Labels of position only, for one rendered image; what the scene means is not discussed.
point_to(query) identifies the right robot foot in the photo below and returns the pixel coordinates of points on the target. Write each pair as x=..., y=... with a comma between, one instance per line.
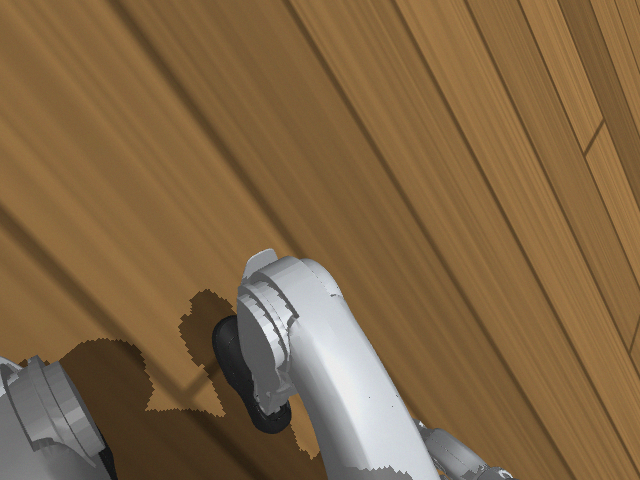
x=226, y=346

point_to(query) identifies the left robot foot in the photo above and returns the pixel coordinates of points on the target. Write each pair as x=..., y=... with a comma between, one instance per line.
x=107, y=459

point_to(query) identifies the right robot hand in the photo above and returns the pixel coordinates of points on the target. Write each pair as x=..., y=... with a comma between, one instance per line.
x=450, y=455

